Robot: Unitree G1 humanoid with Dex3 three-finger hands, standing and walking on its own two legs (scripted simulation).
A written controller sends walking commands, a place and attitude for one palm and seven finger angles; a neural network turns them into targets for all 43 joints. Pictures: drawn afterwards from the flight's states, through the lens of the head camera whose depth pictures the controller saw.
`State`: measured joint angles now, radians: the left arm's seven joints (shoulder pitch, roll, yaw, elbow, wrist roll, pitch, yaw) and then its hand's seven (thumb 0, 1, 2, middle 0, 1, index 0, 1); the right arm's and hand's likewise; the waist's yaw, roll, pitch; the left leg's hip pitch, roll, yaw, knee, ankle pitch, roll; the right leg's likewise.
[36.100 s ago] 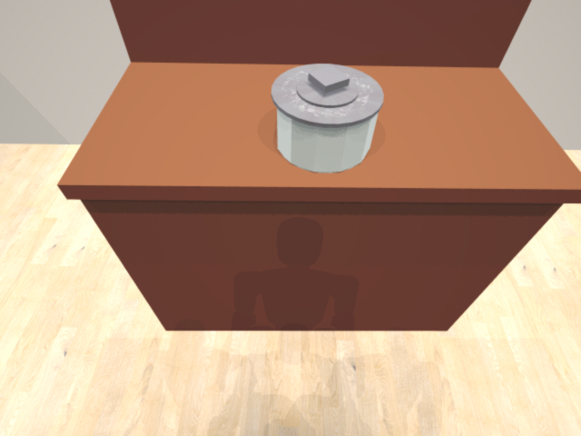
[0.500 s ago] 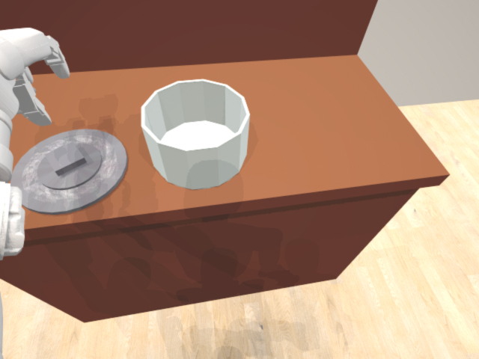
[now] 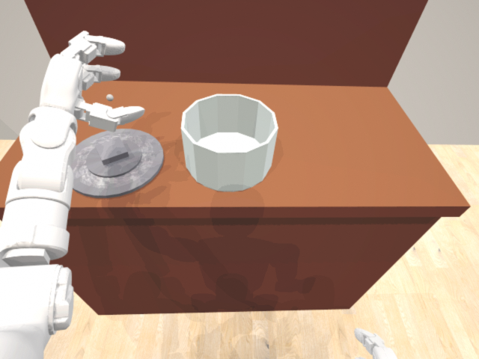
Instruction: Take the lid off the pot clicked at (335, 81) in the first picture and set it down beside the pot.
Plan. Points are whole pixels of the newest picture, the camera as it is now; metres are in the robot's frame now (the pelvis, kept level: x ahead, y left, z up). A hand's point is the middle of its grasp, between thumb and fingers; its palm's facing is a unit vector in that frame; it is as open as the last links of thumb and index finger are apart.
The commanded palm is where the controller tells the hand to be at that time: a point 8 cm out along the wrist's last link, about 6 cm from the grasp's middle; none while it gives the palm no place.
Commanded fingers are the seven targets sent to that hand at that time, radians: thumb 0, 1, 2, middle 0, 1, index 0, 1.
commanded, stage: draw the hand back to the body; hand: left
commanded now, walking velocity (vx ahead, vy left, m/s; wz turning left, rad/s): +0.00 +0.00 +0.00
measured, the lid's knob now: (111, 151) +0.51 +0.31 +0.03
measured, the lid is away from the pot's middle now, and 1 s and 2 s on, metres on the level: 0.26 0.26 0.26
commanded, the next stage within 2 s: step back with the hand held close in 1.58 s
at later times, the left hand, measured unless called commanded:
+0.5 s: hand (92, 127) +0.35 +0.23 +0.23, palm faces +0.40 -0.89 -0.22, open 9.1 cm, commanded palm +0.30 +0.26 +0.23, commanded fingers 0.00 0.66 0.85 -0.24 -0.43 -0.24 -0.43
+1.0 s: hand (69, 184) +0.26 +0.22 +0.22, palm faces +0.43 -0.87 -0.24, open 7.5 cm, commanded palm +0.21 +0.25 +0.22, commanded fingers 0.00 0.90 0.90 -0.20 -0.30 -0.20 -0.30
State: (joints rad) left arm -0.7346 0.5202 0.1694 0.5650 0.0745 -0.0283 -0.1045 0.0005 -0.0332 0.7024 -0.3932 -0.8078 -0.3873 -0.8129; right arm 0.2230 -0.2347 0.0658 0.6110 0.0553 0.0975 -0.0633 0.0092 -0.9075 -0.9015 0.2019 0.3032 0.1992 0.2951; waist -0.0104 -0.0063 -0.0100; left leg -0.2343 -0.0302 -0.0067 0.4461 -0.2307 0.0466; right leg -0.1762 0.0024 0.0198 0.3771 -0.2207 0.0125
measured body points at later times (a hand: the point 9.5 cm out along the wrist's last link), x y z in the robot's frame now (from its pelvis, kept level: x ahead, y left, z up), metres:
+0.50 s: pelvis +0.01 -0.03 +0.00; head +0.00 -0.04 +0.45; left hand +0.33 +0.27 +0.24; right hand +0.17 -0.29 -0.09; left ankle +0.00 +0.09 -0.74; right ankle -0.01 -0.14 -0.74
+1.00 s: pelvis +0.00 -0.03 +0.00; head -0.02 -0.04 +0.45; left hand +0.23 +0.26 +0.23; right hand +0.20 -0.25 -0.08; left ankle +0.00 +0.09 -0.74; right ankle -0.01 -0.14 -0.74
